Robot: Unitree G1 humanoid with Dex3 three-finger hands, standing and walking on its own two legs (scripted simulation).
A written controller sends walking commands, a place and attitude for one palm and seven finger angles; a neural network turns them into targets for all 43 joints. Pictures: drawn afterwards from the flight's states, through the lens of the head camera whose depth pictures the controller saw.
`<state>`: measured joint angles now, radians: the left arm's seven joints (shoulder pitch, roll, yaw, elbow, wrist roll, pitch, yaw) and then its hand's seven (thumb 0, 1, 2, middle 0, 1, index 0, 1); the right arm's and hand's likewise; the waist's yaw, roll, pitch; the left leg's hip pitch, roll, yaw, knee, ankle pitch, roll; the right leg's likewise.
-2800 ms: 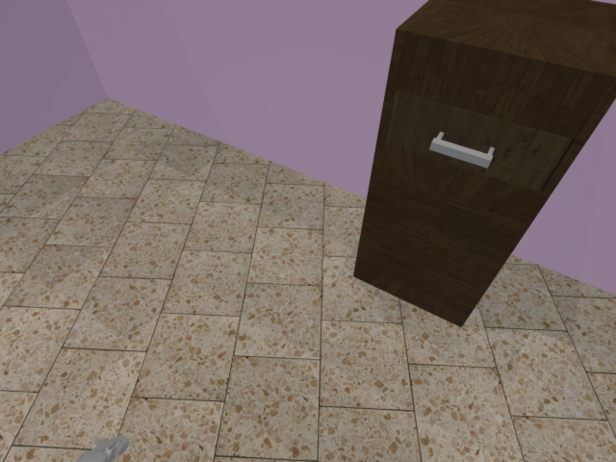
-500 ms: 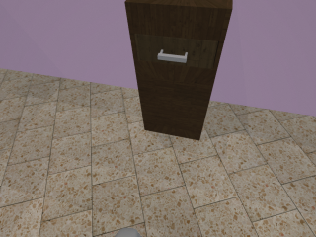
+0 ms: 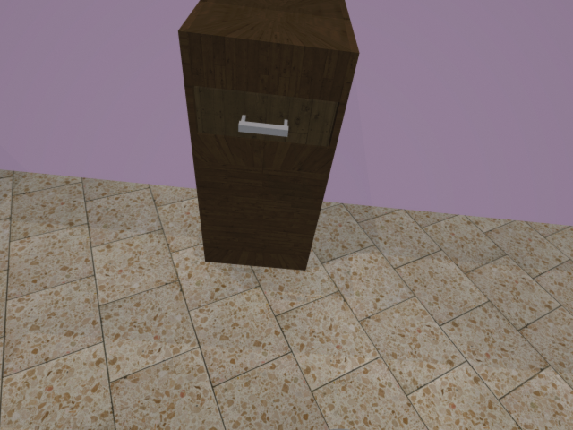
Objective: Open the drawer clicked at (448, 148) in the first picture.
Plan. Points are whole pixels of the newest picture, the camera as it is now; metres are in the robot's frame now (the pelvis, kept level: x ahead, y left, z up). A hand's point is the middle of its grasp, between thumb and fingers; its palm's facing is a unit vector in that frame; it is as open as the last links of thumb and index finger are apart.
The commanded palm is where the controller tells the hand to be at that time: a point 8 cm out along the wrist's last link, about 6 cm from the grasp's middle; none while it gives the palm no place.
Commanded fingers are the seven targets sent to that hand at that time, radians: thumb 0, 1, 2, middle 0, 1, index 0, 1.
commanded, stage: take the last steps up to it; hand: left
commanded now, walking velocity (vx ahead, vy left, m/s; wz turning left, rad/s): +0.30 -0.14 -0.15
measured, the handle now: (264, 124) +0.88 +0.10 -0.05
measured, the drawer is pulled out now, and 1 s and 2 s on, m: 0.00 0.00 0.00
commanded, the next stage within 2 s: come to a stop and stand still in 0.86 s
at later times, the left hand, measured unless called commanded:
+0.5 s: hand (252, 383) +0.24 +0.06 -0.17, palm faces +0.03 -0.99 -0.17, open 7.1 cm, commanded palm none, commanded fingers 0.00 0.90 0.90 -0.20 -0.30 -0.20 -0.30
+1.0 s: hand (238, 372) +0.27 +0.08 -0.19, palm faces +0.05 -0.99 -0.12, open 7.4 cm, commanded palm none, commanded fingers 0.00 0.90 0.90 -0.20 -0.30 -0.20 -0.30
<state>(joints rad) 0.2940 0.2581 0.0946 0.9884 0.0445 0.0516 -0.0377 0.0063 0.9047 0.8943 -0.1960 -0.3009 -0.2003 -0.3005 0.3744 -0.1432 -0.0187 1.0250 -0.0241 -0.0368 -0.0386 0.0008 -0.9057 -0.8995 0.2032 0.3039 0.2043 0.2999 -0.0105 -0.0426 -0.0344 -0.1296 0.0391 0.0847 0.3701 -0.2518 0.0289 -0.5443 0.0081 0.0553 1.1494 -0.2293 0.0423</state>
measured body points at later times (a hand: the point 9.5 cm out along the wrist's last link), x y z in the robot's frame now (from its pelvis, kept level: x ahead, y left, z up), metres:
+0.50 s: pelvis +0.13 -0.11 -0.01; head +0.14 -0.11 +0.44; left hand +0.24 +0.11 -0.15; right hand +0.05 -0.33 -0.17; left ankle +0.08 +0.02 -0.67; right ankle +0.13 -0.21 -0.75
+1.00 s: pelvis +0.30 -0.08 -0.01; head +0.31 -0.05 +0.44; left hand +0.26 +0.14 -0.18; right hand +0.35 -0.32 -0.15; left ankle +0.34 -0.01 -0.75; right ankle +0.28 -0.22 -0.67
